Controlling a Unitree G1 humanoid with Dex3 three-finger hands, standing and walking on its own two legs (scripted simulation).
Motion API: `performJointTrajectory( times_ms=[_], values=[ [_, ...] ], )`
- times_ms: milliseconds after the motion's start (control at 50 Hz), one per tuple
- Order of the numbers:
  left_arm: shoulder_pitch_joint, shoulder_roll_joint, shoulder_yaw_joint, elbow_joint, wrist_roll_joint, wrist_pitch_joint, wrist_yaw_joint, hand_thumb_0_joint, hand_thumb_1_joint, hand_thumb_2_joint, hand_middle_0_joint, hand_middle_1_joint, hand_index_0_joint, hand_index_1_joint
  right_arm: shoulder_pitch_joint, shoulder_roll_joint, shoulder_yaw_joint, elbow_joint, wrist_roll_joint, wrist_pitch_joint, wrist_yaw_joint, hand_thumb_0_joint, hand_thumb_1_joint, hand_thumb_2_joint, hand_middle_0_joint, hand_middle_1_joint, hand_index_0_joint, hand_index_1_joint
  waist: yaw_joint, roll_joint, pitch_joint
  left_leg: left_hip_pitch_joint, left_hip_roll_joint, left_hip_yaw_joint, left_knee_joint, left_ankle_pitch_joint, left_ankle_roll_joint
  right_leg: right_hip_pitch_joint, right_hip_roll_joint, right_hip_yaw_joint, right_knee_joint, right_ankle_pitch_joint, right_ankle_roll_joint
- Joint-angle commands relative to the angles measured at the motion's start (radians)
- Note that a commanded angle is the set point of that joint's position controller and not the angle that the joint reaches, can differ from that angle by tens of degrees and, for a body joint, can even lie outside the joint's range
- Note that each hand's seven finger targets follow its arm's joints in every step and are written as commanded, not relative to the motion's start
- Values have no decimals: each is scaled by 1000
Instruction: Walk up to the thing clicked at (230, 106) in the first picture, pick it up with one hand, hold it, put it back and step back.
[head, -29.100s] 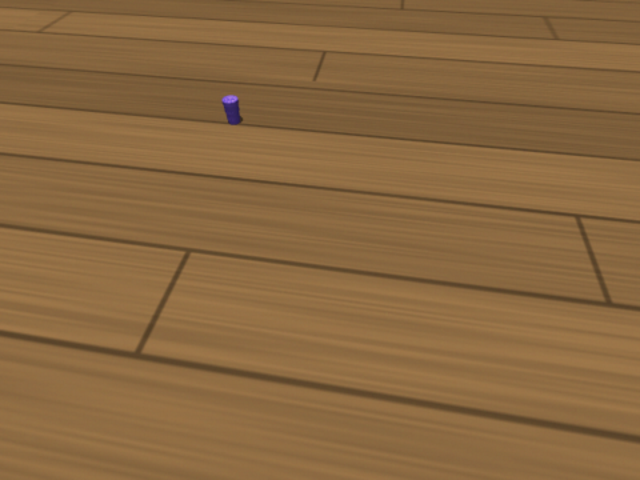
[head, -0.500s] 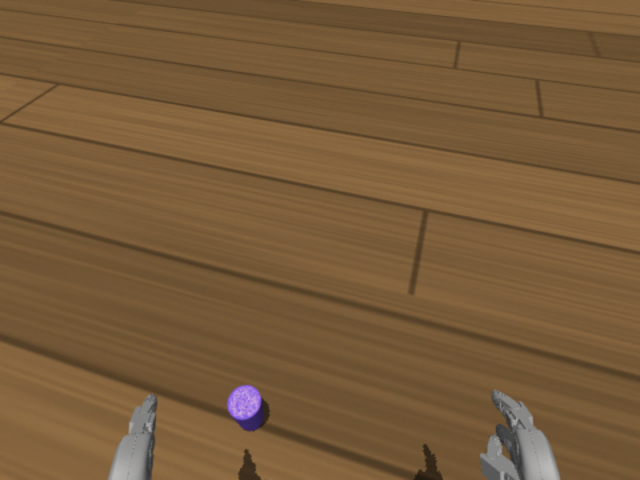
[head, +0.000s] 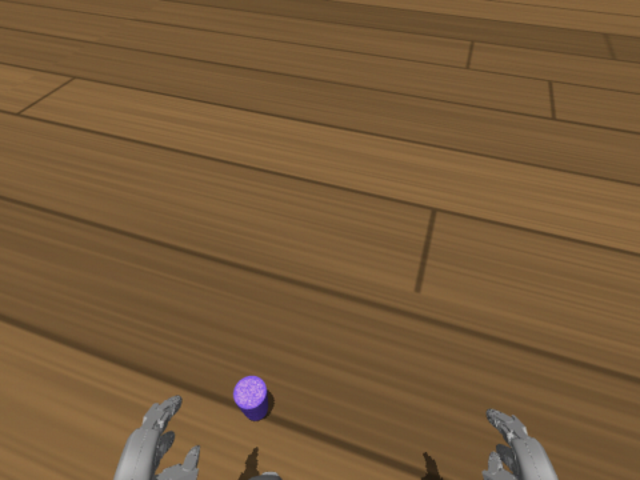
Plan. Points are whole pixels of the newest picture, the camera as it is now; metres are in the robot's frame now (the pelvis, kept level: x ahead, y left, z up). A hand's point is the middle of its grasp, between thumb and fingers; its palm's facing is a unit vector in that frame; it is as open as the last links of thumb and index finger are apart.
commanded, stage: stand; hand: left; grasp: from the side
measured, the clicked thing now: (253, 400) +0.44 +0.21 -0.66
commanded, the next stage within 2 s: none
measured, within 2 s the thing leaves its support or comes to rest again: neither
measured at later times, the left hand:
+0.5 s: hand out of the picture +0.04 +0.25 -0.12, palm faces +0.00 -0.94 -0.34, open 7.4 cm
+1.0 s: hand out of the picture +0.06 +0.26 -0.11, palm faces -0.01 -0.94 -0.35, open 7.4 cm
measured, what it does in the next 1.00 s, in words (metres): rises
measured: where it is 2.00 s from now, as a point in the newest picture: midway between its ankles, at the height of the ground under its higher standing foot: outside the picture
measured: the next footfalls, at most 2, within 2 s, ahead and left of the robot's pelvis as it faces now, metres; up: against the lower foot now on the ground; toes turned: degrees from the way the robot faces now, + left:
none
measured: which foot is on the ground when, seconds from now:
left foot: down 0.00-1.00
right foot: down 0.00-1.00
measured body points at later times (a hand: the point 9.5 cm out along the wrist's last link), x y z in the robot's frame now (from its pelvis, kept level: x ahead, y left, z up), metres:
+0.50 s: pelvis +0.00 +0.01 +0.04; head +0.01 +0.01 +0.49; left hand +0.04 +0.30 -0.09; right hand +0.07 -0.27 -0.09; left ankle +0.04 +0.13 -0.69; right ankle +0.01 -0.13 -0.69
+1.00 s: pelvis +0.01 +0.01 +0.05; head +0.01 +0.01 +0.50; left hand +0.06 +0.31 -0.08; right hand +0.07 -0.28 -0.09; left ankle +0.04 +0.13 -0.69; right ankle +0.01 -0.13 -0.69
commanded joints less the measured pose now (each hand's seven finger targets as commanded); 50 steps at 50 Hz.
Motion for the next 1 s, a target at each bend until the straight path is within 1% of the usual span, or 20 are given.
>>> performJointTrajectory(
  times_ms=[0,20,40,60,140,180,220,280,400,440,460,500,520,620,720,740,800,840,900,980],
  values=[
    [-81,211,93,124,7,-123,-37,0,900,900,-200,-300,-200,-301,-32,-207,-101,3,10,7,62,0,-900,-900,200,300,200,300,13,-13,-76,157,10,-62,-205,140,74,83,-72,137,-223,149,-73],
    [-88,213,92,165,-2,-125,-38,0,900,900,-200,-300,-200,-301,-58,-212,-107,13,19,10,71,0,-900,-900,200,300,200,300,20,-13,-63,165,11,-69,-221,137,68,81,-69,124,-244,136,-67],
    [-89,220,91,205,-6,-132,-38,0,900,900,-200,-300,-200,-301,-64,-217,-113,29,23,12,78,0,-900,-900,200,300,200,300,20,-17,-74,188,15,-70,-230,167,68,103,-70,116,-250,163,-62],
    [-107,224,89,245,-8,-133,-37,0,900,900,-200,-300,-200,-301,-73,-215,-110,50,19,16,81,0,-900,-900,200,300,200,300,17,-8,-39,189,22,-80,-265,131,69,80,-65,113,-267,134,-55],
    [-118,228,87,378,-13,-147,-33,0,900,900,-200,-300,-200,-301,-83,-221,-111,118,20,28,86,0,-900,-900,200,300,200,300,23,14,-35,216,34,-98,-324,173,66,173,-66,94,-310,192,-42],
    [-132,236,85,427,-16,-149,-32,0,900,900,-200,-300,-200,-301,-65,-223,-109,153,25,33,86,0,-900,-900,200,300,200,300,11,7,-22,246,30,-88,-344,204,59,185,-74,102,-341,218,-42],
    [-133,240,82,478,-19,-147,-31,0,900,900,-200,-300,-200,-301,-74,-231,-107,185,27,42,86,0,-900,-900,200,300,200,300,13,22,13,252,37,-104,-400,119,57,192,-74,102,-390,167,-39],
    [-127,245,77,550,-23,-142,-34,0,900,900,-200,-300,-200,-301,-82,-247,-102,227,32,50,86,0,-900,-900,200,300,200,300,14,34,36,273,50,-123,-471,84,52,227,-73,97,-443,151,-37],
    [-144,265,69,661,-28,-141,-32,0,900,900,-200,-300,-200,-301,-77,-257,-93,305,44,53,82,0,-900,-900,200,300,200,300,9,19,41,333,61,-121,-537,169,41,298,-88,93,-509,214,-25],
    [-147,266,64,689,-30,-143,-33,0,900,900,-200,-300,-200,-301,-80,-264,-92,330,48,55,82,0,-900,-900,200,300,200,300,10,13,47,355,63,-117,-545,184,39,307,-95,98,-534,210,-23],
    [-161,270,64,698,-31,-142,-34,0,900,900,-200,-300,-200,-301,-71,-264,-90,339,47,55,82,0,-900,-900,200,300,200,300,1,11,40,357,64,-114,-555,186,38,317,-96,98,-542,221,-20],
    [-155,269,61,721,-33,-143,-33,0,900,900,-200,-300,-200,-301,-86,-263,-89,355,50,54,80,0,-900,-900,200,300,200,300,11,14,26,387,68,-113,-558,239,36,336,-101,94,-551,259,-18],
    [-163,272,60,733,-33,-142,-33,0,900,900,-200,-300,-200,-301,-80,-262,-86,364,50,54,81,0,-900,-900,200,300,200,300,6,8,40,378,66,-111,-568,243,34,341,-101,95,-555,264,-17],
    [-176,272,58,774,-33,-133,-34,0,900,900,-200,-300,-200,-301,-95,-266,-83,393,50,57,79,0,-900,-900,200,300,200,300,12,19,72,362,72,-119,-614,163,28,341,-97,88,-573,220,-12],
    [-201,276,56,790,-33,-135,-36,0,900,900,-200,-300,-200,-301,-111,-266,-80,410,53,56,81,0,-900,-900,200,300,200,300,11,8,65,380,72,-113,-618,198,24,345,-103,89,-591,226,-10],
    [-202,273,55,794,-34,-134,-37,0,900,900,-200,-300,-200,-301,-108,-272,-80,413,53,57,80,0,-900,-900,200,300,200,300,9,20,70,368,73,-116,-623,169,24,346,-101,87,-594,214,-8],
    [-207,275,54,805,-31,-134,-38,0,900,900,-200,-300,-200,-301,-122,-272,-80,418,55,58,83,0,-900,-900,200,300,200,300,12,7,71,371,73,-117,-627,167,24,343,-101,82,-603,196,-8],
    [-212,284,57,807,-34,-136,-38,0,900,900,-200,-300,-200,-301,-119,-267,-79,423,54,58,83,0,-900,-900,200,300,200,300,11,-9,48,391,74,-110,-616,211,27,353,-111,90,-606,226,-11],
    [-223,286,56,810,-36,-136,-39,0,900,900,-200,-300,-200,-301,-122,-276,-78,431,55,59,83,0,-900,-900,200,300,200,300,9,11,57,383,73,-109,-620,191,25,352,-110,94,-613,216,-8],
    [-234,286,56,814,-36,-140,-40,0,900,900,-200,-300,-200,-301,-125,-278,-76,437,55,56,84,0,-900,-900,200,300,200,300,8,-3,33,410,78,-102,-607,264,28,370,-117,94,-618,269,-9]
  ],
)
